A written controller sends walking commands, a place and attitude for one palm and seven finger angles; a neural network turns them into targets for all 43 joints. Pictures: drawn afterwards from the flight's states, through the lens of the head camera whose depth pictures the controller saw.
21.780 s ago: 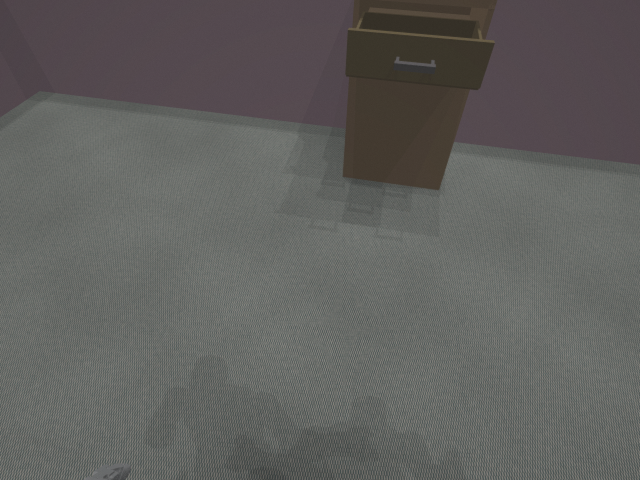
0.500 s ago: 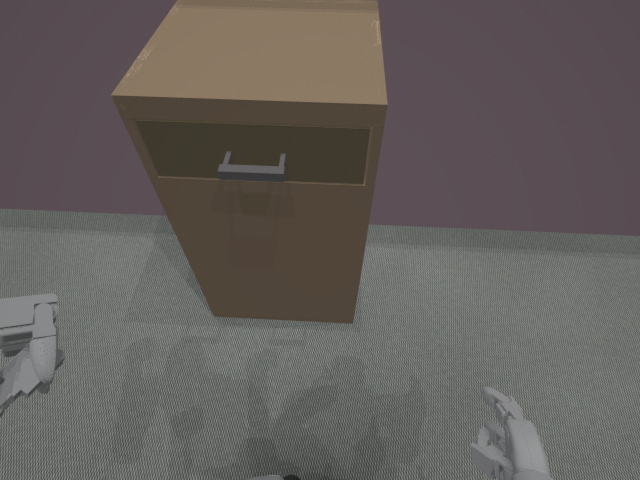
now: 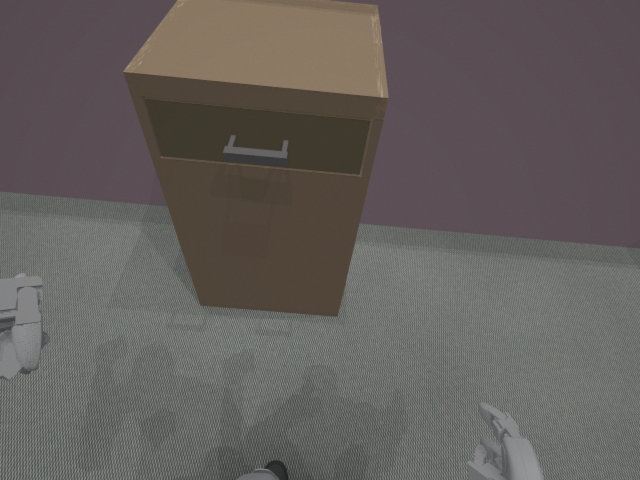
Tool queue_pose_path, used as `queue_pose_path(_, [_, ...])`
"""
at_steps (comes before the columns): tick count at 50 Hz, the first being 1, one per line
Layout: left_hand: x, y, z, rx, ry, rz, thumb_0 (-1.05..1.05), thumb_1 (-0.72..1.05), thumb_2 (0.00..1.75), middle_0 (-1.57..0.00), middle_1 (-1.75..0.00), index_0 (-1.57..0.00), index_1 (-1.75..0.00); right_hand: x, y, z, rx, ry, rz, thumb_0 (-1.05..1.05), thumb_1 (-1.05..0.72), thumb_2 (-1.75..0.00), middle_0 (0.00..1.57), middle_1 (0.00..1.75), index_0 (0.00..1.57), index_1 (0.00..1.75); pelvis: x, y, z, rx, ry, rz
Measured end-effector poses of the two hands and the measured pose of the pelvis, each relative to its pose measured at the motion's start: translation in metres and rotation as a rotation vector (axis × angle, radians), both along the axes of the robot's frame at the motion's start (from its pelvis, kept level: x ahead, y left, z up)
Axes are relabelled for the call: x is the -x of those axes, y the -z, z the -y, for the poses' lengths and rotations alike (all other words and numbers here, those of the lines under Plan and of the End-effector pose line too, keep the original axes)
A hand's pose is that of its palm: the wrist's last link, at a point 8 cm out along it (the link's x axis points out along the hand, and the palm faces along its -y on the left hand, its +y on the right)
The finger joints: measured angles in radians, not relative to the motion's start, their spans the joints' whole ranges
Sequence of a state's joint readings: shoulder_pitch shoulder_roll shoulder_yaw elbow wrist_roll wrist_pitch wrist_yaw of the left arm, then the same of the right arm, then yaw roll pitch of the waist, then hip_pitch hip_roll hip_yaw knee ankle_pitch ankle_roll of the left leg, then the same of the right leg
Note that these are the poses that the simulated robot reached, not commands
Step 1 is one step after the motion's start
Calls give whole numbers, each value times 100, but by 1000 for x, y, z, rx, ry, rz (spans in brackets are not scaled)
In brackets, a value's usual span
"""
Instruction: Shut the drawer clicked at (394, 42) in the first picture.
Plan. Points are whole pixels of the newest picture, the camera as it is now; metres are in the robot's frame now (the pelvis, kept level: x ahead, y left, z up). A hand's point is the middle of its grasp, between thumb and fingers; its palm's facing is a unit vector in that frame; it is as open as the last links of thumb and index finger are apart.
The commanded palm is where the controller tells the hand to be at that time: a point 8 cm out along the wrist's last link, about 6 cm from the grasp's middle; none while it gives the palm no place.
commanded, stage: step back with the hand held close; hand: left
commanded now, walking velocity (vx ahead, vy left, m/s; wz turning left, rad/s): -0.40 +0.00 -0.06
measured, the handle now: (257, 149) +0.71 +0.14 -0.03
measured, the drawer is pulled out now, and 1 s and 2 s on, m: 0.00 0.00 0.00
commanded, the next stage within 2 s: stop stepping back and stand still in 0.42 s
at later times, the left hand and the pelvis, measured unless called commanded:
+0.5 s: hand out of the picture +0.15 +0.27 +0.17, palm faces +0.29 -0.86 -0.41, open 3.3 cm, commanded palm +0.07 +0.31 +0.18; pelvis -0.07 +0.03 +0.00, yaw -3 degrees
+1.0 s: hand out of the picture +0.05 +0.27 +0.18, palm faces +0.16 -0.87 -0.46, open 3.3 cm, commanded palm +0.01 +0.33 +0.18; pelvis -0.15 +0.07 +0.01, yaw -7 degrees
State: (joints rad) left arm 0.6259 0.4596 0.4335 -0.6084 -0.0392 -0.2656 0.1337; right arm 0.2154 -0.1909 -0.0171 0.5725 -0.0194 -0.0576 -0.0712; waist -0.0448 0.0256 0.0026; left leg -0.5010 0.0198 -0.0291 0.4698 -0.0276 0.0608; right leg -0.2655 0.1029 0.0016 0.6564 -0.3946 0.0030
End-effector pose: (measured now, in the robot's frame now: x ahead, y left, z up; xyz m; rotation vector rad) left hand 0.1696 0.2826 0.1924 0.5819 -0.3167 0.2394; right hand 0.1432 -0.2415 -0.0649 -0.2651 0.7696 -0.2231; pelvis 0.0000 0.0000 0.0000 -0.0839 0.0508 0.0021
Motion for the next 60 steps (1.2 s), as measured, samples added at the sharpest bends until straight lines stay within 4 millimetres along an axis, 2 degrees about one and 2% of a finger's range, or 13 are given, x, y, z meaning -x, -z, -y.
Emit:
queue_pose_path(6, [23, 7, 13, 30, 37, -25, 2, 88, 90, -141, -160, -140, -160, 3, 12, -4, -23, -52, -21, 1, -90, -90, 20, 30, 20, 30, 24, 4, 2, -13, 44, -20])
queue_pose_path(11, [35, 5, 17, 45, 94, 6, 2, 88, 90, -141, -160, -140, -160, 16, 9, -8, -34, -28, 6, 1, -90, -90, 20, 30, 20, 30, 38, 6, 0, -4, 44, 30])
queue_pose_path(21, [58, 7, -17, 82, 55, 75, 2, 88, 90, -141, -160, -140, -160, 53, 2, -13, 32, 32, 20, 1, -90, -90, 20, 30, 20, 30, 47, 10, -25, 2, 35, 58])
queue_pose_path(26, [61, 8, -32, 85, 51, 48, 2, 88, 90, -141, -160, -140, -160, 72, -5, -31, 31, 0, 4, 1, -90, -90, 20, 30, 20, 30, 74, 1, -35, 15, 49, 37])
queue_pose_path(31, [92, 2, -27, 58, 100, 5, 2, 89, 90, -141, -160, -140, -160, 90, -9, -49, -17, -31, 50, 1, -90, -90, 20, 30, 20, 30, 100, 1, -40, -1, 72, 4])
queue_pose_path(33, [107, 2, -24, 41, 121, -3, 2, 89, 90, -141, -160, -140, -160, 99, -4, -53, -18, -34, 56, 1, -90, -90, 20, 30, 20, 30, 111, 7, -45, -14, 93, 18])
queue_pose_path(36, [121, 1, -31, 66, 115, 18, 2, 88, 90, -141, -160, -140, -160, 120, 3, -57, -14, 10, 20, 1, -90, -90, 20, 30, 20, 30, 114, 8, -54, -12, 107, 51])
queue_pose_path(38, [121, 5, -42, 99, 85, 56, 2, 88, 90, -141, -160, -141, -160, 132, 7, -59, 0, 41, 15, 1, -90, -90, 20, 30, 20, 30, 113, 12, -62, -7, 119, 54])
queue_pose_path(42, [107, 16, -61, 163, 19, 62, 2, 88, 90, -141, -160, -141, -160, 158, 10, -70, -14, 72, 12, 1, -90, -90, 20, 30, 20, 30, 129, 8, -70, -40, 110, 80])
queue_pose_path(47, [122, 4, -48, 140, 79, -37, 2, 89, 90, -141, -160, -140, -160, 187, -8, -86, -73, 66, 16, 1, -90, -90, 20, 30, 20, 30, 145, -12, -71, -38, 120, 68])
queue_pose_path(52, [156, -7, -36, 30, 147, -77, 2, 89, 90, -141, -160, -140, -160, 200, -1, -79, -62, 64, 1, 1, -89, -90, 20, 30, 20, 30, 164, -7, -73, -58, 137, 50])
queue_pose_path(55, [163, -7, -50, 33, 96, -38, 2, 88, 90, -141, -160, -140, -160, 209, 7, -71, -46, 91, -38, 1, -90, -90, 20, 30, 20, 30, 168, -4, -77, -65, 138, 60])
queue_pose_path(60, [159, 13, -76, 133, -34, -6, 2, 88, 90, -141, -160, -140, -160, 215, 10, -64, 4, 119, -38, 1, -90, -90, 20, 30, 20, 30, 162, 0, -87, -71, 101, 65])
